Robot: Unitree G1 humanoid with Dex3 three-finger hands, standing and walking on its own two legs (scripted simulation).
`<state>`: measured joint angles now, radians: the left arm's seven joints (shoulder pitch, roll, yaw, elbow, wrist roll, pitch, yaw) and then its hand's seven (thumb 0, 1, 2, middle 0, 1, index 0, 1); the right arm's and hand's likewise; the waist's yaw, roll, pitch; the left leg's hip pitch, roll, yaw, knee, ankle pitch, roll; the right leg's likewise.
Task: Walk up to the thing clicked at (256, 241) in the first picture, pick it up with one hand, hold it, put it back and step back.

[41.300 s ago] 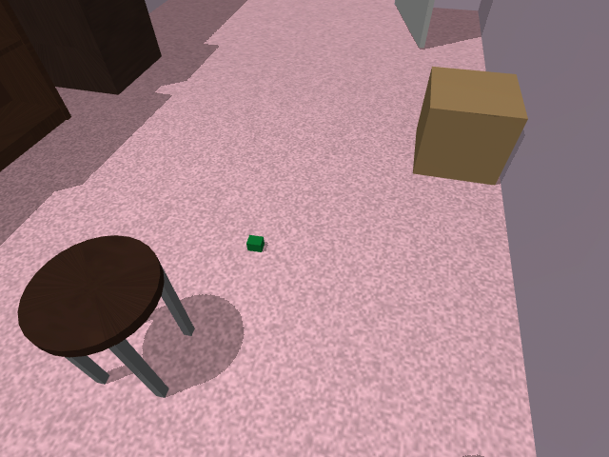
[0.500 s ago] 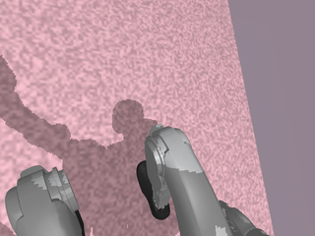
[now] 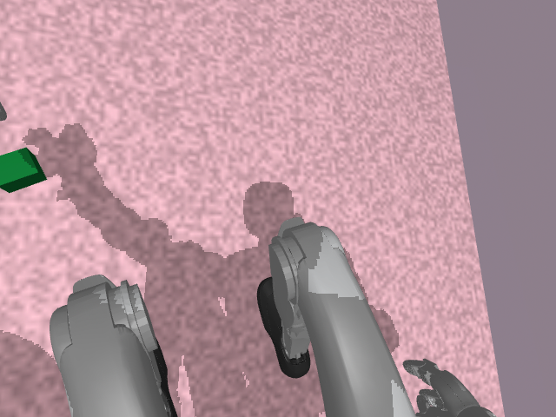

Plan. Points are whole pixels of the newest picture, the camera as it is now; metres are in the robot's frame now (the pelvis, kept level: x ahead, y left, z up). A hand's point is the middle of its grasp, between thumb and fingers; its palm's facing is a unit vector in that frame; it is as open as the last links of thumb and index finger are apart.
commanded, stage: withdraw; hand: left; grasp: from above
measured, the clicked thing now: (17, 170) +0.53 +0.30 -0.32
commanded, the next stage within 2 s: home in 0.10 s
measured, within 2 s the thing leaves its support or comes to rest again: neither
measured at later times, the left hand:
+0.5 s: hand out of the picture +0.50 +0.32 -0.12, palm faces -0.40 -0.18 -0.90, open 11.3 cm
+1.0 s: hand out of the picture +0.31 +0.26 +0.09, palm faces -0.10 -0.83 -0.55, open 7.4 cm
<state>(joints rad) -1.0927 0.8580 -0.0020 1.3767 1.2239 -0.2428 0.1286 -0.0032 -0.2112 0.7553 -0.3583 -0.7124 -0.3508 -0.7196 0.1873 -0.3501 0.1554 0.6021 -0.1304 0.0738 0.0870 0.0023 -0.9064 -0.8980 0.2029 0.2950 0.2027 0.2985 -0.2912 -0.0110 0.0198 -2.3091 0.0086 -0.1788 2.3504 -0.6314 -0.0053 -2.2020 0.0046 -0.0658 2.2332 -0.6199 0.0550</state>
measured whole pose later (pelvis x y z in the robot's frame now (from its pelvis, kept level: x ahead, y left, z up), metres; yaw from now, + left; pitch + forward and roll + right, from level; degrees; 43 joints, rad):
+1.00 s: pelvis +0.02 +0.00 +0.20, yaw +7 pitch +28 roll -5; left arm -0.16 0.39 0.02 0.38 0.29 0.25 0.05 0.00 0.89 0.89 -0.21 -0.30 -0.21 -0.30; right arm 0.07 -0.25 0.00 0.55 0.03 -0.02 -0.01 0.01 -0.91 -0.90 0.20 0.29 0.20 0.30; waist -0.06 0.04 -0.19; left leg -1.61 0.03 -0.09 1.73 -0.62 -0.01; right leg -1.55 -0.03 -0.04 1.66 -0.61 0.05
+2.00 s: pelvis +0.10 +0.01 +0.37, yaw +10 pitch +10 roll -3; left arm 0.50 0.22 0.03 -0.12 -0.04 0.46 0.02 0.01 0.91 0.90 -0.20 -0.30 -0.20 -0.30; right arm 0.27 -0.22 0.03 0.53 0.00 -0.24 -0.17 0.01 -0.90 -0.90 0.21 0.30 0.21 0.30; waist -0.03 0.05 -0.15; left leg -0.70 0.04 -0.06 1.01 -0.49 -0.02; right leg -0.63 -0.03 -0.06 0.94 -0.47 0.04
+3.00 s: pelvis +0.10 +0.00 +0.37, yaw +10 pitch +10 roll -3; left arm 0.50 0.22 0.03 -0.12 -0.05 0.46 0.02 0.01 0.91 0.90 -0.20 -0.30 -0.20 -0.30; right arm 0.28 -0.22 0.02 0.55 0.00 -0.23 -0.18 0.02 -0.90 -0.90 0.21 0.30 0.21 0.30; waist -0.03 0.05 -0.16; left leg -0.70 0.05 -0.05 1.02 -0.51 -0.02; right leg -0.64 -0.02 -0.05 0.95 -0.49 0.03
